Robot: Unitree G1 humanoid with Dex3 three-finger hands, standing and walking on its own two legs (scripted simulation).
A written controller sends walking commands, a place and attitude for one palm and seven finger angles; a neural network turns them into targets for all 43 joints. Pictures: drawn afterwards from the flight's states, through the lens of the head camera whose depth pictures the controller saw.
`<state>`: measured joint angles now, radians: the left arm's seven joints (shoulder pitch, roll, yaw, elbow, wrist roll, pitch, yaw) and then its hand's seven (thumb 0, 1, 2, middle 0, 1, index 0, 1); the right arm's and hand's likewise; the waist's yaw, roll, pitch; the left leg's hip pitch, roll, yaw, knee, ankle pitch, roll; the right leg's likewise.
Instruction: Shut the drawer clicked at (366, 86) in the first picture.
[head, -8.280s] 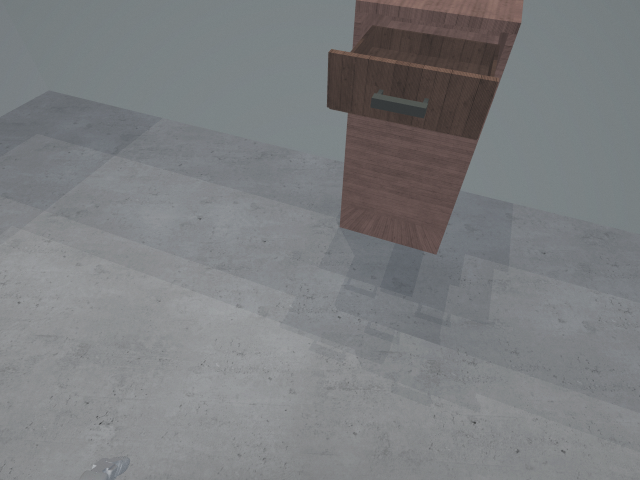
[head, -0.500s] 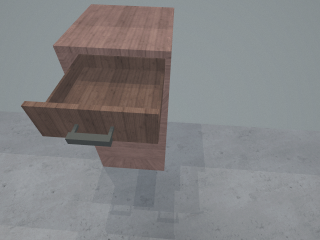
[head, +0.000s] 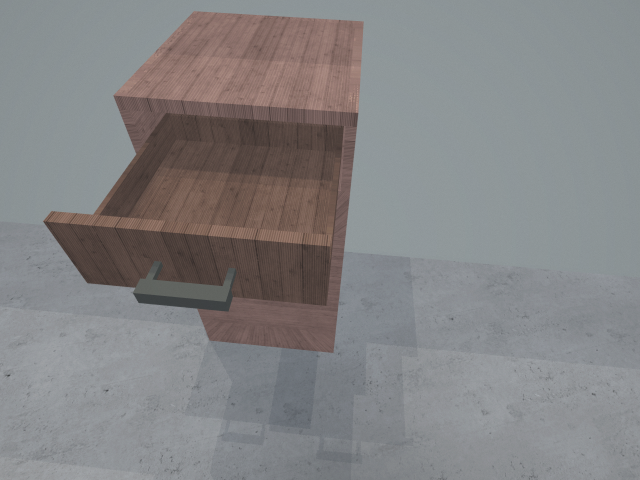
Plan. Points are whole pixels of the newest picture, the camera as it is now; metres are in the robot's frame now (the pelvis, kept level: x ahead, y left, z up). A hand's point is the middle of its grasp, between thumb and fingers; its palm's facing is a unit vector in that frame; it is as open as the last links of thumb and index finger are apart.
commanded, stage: come to a stop and stand still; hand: left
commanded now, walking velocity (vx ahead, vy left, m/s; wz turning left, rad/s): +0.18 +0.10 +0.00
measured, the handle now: (189, 282) +0.36 +0.21 +0.03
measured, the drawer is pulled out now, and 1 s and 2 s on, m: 0.28 0.28 0.28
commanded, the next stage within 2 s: look again from close up in 1.42 s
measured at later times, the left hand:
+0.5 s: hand out of the picture +0.13 +0.18 -0.17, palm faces +0.02 -0.97 -0.24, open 7.4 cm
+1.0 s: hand out of the picture +0.01 +0.17 -0.17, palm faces +0.05 -0.98 -0.21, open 7.4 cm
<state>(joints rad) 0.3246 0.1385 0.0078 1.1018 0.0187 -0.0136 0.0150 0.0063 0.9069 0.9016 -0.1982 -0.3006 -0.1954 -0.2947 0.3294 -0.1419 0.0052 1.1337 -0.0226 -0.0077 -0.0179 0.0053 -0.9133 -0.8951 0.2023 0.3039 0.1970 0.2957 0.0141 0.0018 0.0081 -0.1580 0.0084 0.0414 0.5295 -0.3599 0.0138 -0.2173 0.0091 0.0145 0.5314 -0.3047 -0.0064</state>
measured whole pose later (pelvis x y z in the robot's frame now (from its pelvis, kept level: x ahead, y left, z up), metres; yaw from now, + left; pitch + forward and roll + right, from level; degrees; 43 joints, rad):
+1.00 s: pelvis +0.04 +0.00 +0.00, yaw +0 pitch -1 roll +0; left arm 0.36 0.13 -0.01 1.09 0.02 -0.02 0.03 0.00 0.91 0.90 -0.20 -0.30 -0.19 -0.29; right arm 0.30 -0.15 0.00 1.07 -0.02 0.01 -0.01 0.01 -0.92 -0.89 0.20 0.30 0.20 0.30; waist 0.02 0.04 0.03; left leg -0.21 0.04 0.05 0.53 -0.31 -0.01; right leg -0.27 0.01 -0.06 0.51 -0.23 -0.04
